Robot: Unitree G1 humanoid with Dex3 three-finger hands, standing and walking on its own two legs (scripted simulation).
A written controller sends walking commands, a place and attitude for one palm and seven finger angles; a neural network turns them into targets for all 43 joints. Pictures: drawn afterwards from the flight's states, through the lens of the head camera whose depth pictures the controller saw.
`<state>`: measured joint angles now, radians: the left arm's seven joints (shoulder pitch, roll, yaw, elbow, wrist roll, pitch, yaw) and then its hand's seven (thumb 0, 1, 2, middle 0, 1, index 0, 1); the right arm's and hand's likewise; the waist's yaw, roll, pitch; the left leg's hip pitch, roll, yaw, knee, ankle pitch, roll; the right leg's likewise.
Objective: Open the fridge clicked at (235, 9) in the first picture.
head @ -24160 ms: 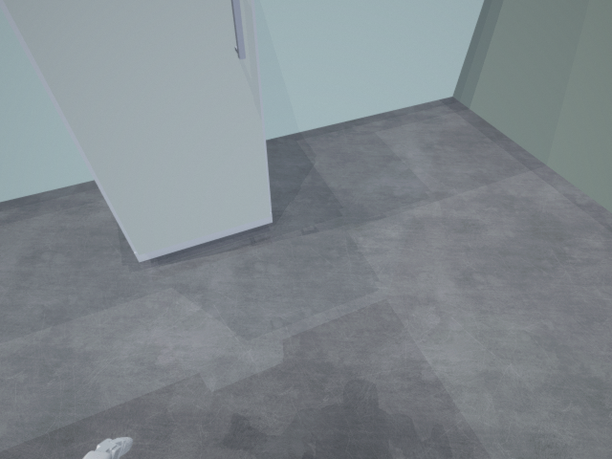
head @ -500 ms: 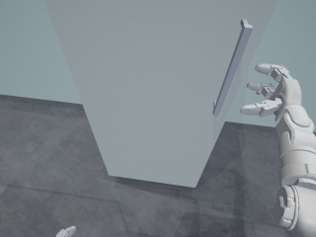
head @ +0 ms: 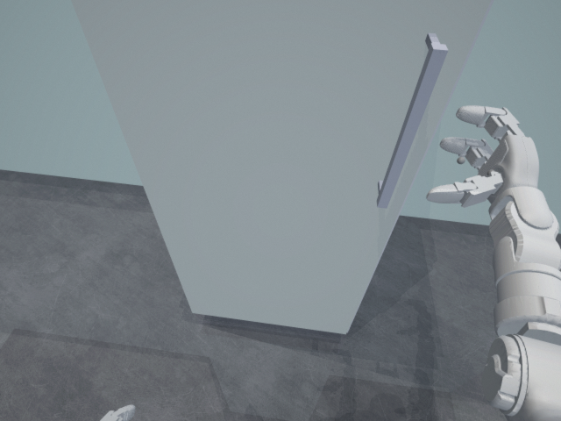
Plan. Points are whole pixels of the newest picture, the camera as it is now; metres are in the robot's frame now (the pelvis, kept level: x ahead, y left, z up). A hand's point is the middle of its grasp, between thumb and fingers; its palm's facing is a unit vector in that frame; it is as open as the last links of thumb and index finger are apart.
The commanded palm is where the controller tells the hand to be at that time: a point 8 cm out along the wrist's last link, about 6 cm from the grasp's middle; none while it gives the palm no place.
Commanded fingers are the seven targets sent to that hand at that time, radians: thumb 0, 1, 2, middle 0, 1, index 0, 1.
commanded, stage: feel for the door with the fingertips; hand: right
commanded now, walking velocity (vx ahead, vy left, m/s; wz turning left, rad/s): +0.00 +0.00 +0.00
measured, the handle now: (403, 134) +0.51 -0.13 +0.17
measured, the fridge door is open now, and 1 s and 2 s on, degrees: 0 0 0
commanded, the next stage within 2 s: slide the fingers in behind the handle in 0.86 s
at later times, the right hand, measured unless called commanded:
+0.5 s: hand (427, 159) +0.45 -0.16 +0.17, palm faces +0.05 +1.00 +0.02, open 14.0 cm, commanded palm +0.42 -0.21 +0.17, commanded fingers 0.00 0.50 -0.30 0.30 1.20 0.30 1.20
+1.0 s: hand (434, 148) +0.46 -0.16 +0.18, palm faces +0.07 +1.00 +0.00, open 13.8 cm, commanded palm +0.44 -0.21 +0.17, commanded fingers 0.00 0.50 -0.30 0.30 1.20 0.30 1.20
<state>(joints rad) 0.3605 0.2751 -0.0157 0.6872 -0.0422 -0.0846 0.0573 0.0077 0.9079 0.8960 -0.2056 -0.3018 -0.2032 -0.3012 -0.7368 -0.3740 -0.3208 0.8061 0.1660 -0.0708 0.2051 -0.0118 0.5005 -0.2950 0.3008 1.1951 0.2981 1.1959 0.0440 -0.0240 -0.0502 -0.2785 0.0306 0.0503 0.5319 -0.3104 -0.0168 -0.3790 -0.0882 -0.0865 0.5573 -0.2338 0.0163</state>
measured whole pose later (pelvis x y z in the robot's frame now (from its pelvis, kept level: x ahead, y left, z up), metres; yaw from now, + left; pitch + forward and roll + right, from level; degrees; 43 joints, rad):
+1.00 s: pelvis -0.01 +0.00 +0.00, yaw -1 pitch +5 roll +1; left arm 0.36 0.27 -0.01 0.72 -0.03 -0.08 0.05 0.01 0.91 0.90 -0.20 -0.30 -0.20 -0.30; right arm -0.92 -0.34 -0.26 1.00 0.12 -0.09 0.11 -0.01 0.50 -0.29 0.34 1.24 0.32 1.22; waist 0.06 -0.03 -0.04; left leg -0.32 0.03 0.07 0.56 -0.31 -0.01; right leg -0.43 -0.08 -0.06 0.57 -0.22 0.02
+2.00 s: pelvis +0.00 +0.00 +0.00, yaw -1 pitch +3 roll +1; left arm 0.30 0.25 -0.02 0.70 -0.03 -0.07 0.05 0.01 0.91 0.90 -0.20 -0.30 -0.20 -0.30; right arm -0.79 -0.23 -0.20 0.80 0.14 -0.02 0.05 -0.01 0.50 -0.29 0.30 1.20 0.29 1.20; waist 0.03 -0.03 -0.05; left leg -0.26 0.03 0.06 0.51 -0.30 -0.01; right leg -0.36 -0.08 -0.07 0.53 -0.21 0.02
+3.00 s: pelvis +0.00 +0.01 +0.00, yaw -1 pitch +3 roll +0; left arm 0.29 0.24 -0.02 0.71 -0.02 -0.06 0.05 0.01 0.91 0.90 -0.20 -0.30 -0.20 -0.30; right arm -0.82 -0.20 -0.19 0.82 0.12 -0.01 0.00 -0.01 0.46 -0.31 0.31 1.20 0.30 1.20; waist 0.04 -0.02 -0.04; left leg -0.26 0.03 0.06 0.51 -0.30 -0.01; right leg -0.35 -0.08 -0.07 0.52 -0.21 0.02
